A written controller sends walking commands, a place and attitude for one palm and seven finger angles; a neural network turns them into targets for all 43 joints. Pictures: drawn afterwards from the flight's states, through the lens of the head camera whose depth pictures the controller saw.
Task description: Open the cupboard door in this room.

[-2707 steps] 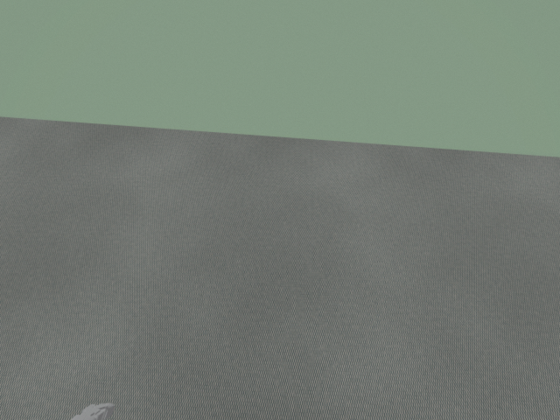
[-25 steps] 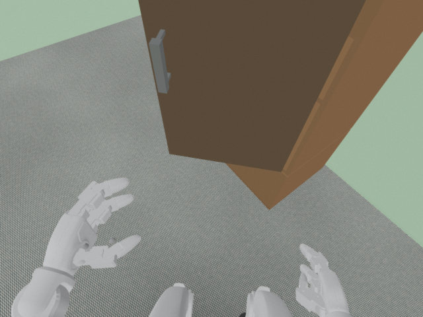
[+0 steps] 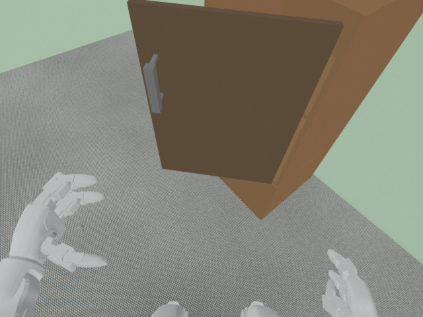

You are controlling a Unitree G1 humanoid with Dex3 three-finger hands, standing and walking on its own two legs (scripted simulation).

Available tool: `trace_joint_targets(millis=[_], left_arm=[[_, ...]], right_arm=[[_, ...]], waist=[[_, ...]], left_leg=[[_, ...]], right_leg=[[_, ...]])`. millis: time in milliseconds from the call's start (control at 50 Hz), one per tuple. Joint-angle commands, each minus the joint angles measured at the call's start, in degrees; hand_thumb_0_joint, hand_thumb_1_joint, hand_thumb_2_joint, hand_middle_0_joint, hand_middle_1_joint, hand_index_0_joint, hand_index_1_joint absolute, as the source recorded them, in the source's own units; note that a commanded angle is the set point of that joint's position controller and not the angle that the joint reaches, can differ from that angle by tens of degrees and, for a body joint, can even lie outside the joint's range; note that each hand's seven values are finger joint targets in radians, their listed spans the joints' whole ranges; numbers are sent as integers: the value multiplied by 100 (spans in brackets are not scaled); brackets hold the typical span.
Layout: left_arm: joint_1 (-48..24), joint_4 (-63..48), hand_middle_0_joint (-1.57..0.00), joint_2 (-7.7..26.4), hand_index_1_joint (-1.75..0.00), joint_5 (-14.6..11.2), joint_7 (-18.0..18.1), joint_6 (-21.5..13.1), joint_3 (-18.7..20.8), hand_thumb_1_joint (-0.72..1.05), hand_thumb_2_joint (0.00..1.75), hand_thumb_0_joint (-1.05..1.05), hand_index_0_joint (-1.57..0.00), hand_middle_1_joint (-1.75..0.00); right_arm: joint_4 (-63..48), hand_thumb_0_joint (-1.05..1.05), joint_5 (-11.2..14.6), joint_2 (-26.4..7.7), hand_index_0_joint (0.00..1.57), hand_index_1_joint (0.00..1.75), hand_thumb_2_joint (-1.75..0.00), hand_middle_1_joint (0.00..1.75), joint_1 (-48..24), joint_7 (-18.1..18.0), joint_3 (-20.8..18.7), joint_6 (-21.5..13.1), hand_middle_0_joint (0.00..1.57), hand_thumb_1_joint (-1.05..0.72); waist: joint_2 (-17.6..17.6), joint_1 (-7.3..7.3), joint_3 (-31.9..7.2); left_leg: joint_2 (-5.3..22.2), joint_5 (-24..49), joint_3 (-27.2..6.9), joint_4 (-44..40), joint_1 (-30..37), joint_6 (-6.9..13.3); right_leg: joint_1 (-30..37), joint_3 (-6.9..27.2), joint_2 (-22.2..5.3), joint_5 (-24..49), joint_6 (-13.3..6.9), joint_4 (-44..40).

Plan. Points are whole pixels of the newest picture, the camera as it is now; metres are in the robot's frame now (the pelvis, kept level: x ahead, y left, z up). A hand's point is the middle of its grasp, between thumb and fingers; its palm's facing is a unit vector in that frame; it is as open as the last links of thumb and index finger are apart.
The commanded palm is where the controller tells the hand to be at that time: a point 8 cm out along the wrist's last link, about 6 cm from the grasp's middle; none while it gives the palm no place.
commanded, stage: raise the hand with hooked fingers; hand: left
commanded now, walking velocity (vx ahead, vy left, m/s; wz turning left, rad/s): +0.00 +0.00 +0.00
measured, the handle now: (155, 84) +0.61 +0.17 +0.06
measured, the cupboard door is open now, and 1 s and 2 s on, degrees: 43 43 43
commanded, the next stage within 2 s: move the hooked fingers beside the handle in 0.90 s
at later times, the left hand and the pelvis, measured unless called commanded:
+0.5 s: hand (62, 189) +0.30 +0.27 +0.09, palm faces -0.05 -1.00 -0.05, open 14.0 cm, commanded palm +0.27 +0.31 +0.09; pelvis +0.00 -0.01 +0.01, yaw -1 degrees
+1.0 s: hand (63, 193) +0.29 +0.26 +0.09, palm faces -0.05 -1.00 -0.04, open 14.0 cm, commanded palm +0.27 +0.31 +0.09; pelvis +0.00 +0.00 +0.02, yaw -1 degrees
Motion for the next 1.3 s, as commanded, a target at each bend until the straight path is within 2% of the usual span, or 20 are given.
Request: trace_joint_targets(millis=[0,40,100,140,180,280,340,360,440,560,640,720,840,980,1040,1080,1160,1200,1240,1280], left_arm=[[-845,-870,-30,1204,-120,-218,-172,-224,630,-50,30,0,-30,-120],[-1143,-700,-30,1347,-120,-258,-266,-145,716,-50,30,0,-30,-120],[-1443,-465,-30,1490,-120,-285,-397,-56,854,-50,30,0,-30,-120],[-1706,-417,-30,1635,-120,-310,-481,-63,930,-50,30,0,-30,-120],[-1834,-274,-30,1664,-120,-313,-563,-55,959,-50,30,0,-30,-120],[-2196,292,-30,1900,-120,-363,-761,13,1141,-50,30,0,-30,-120],[-2451,494,-30,2115,-120,-389,-867,37,1271,-50,30,0,-30,-120],[-2563,502,-30,2188,-120,-400,-907,34,1324,-50,30,0,-30,-120],[-2341,738,-30,1955,-120,-452,-1019,23,1170,-50,30,0,-30,-120],[-2334,591,-30,2171,-120,-448,-927,-76,1413,-50,30,0,-30,-120],[-2535,527,-30,2147,-120,-421,-861,-166,1335,-50,30,0,-30,-120],[-2396,434,-30,2102,-120,-342,-823,-215,1299,-50,30,0,-30,-120],[-2519,716,-30,2070,-120,-416,-904,-135,1272,-50,30,0,-30,-120],[-2599,700,-30,2055,-120,-375,-950,-146,1227,-50,30,0,-30,-120],[-3407,964,-30,2159,-120,-339,-932,-163,1165,-50,30,0,-30,-120],[-3895,1273,-30,2042,-120,-280,-959,-156,977,-50,30,0,-30,-120],[-4440,1503,-30,2342,-120,-101,-967,-207,1013,-50,30,0,-30,-120],[-4552,1727,-30,2328,-120,-51,-958,-200,974,-50,30,0,-30,-120],[-4723,2031,-30,2410,-120,-38,-922,-171,1017,-50,30,0,-30,-120],[-4669,2169,-30,2441,-120,0,-884,-161,1081,-50,30,0,-30,-120]], right_arm=[[-746,0,30,-772,20,30,-90,30,-35,-38,-234,-231,20,-90],[-742,0,27,-809,20,30,-90,30,-22,-61,-214,-215,20,-90],[-735,0,33,-799,20,30,-90,30,-26,-87,-187,-179,20,-90],[-725,0,25,-818,20,30,-90,30,-41,-97,-171,-179,20,-90],[-697,0,33,-810,20,30,-90,30,5,-100,-168,-158,20,-90],[-648,0,45,-849,20,30,-90,30,26,-127,-147,-108,20,-90],[-644,0,33,-878,20,30,-90,30,40,-136,-145,-86,20,-90],[-638,0,31,-878,20,30,-90,30,66,-138,-142,-68,20,-90],[-671,0,35,-879,20,30,-90,30,118,-104,-168,-80,20,-90],[-680,0,12,-889,20,30,-90,30,209,-45,-220,-37,20,-90],[-674,0,11,-882,20,30,-90,30,174,-55,-204,-22,20,-90],[-678,0,26,-844,20,30,-90,30,193,-69,-215,-39,20,-90],[-644,0,19,-883,20,30,-90,30,165,-97,-173,-34,20,-90],[-665,0,22,-861,20,30,-90,30,134,-104,-163,-42,20,-90],[-515,0,11,-907,20,30,-90,30,185,-172,-139,-4,20,-90],[-442,0,31,-898,20,30,-90,30,225,-218,-130,15,20,-90],[-384,0,12,-924,20,30,-90,30,331,-238,-135,51,20,-90],[-368,0,17,-915,20,30,-90,30,340,-222,-131,89,20,-90],[-366,0,5,-944,20,30,-90,30,401,-195,-128,152,20,-90],[-396,0,0,-943,20,30,-90,30,460,-150,-148,211,20,-90]], waist=[[463,27,-1225],[375,10,-1123],[307,22,-1290],[505,57,-1293],[424,41,-1432],[220,41,-1333],[328,60,-1282],[280,67,-1425],[240,97,-1364],[227,111,-1521],[383,68,-1261],[632,79,-1468],[320,29,-1228],[352,50,-1404],[266,-112,-1106],[288,-207,-1101],[436,-150,-1603],[543,-145,-1609],[375,-136,-1542],[403,-77,-1763]], left_leg=[[-159,1972,-162,-1062,664,-33],[-153,1976,-185,-1089,692,-31],[-166,1890,-150,-1151,733,-18],[-173,2098,-167,-1153,840,-28],[-162,2160,-153,-1202,938,-25],[-166,2000,-122,-1287,837,-9],[-181,2000,-95,-1296,845,-3],[-178,2046,-87,-1326,861,5],[-186,2238,-73,-1341,869,15],[-189,2317,-27,-1389,908,17],[-181,1986,-21,-1427,841,9],[-170,2191,-47,-1474,1098,6],[-166,1989,-69,-1478,941,2],[-177,1992,-83,-1474,990,-5],[-159,1715,-107,-1423,859,-7],[-167,1497,-100,-1421,837,1],[-166,1684,-134,-1373,948,-2],[-163,1761,-121,-1357,917,-17],[-148,1792,-155,-1344,816,-23],[-159,1968,-113,-1333,803,-20]], right_leg=[[1125,195,242,1306,-104,-676],[1139,189,275,1327,-129,-702],[1281,240,254,1286,-100,-815],[1338,246,276,1460,-151,-779],[1373,246,270,1515,-125,-828],[1497,307,258,1408,-119,-970],[1550,364,264,1402,-143,-1022],[1663,388,250,1459,-129,-1050],[1709,399,254,1680,-143,-1064],[1808,416,249,1797,-115,-1069],[1646,432,249,1411,-134,-1117],[1586,361,257,1573,-119,-1079],[1547,354,278,1438,-131,-1109],[1572,356,256,1446,-119,-1080],[1295,370,277,1169,-125,-1098],[1160,402,250,975,-102,-1135],[1311,431,232,1114,-141,-1034],[1251,417,219,1202,-135,-997],[1253,383,253,1221,-160,-955],[1370,403,237,1433,-138,-915]])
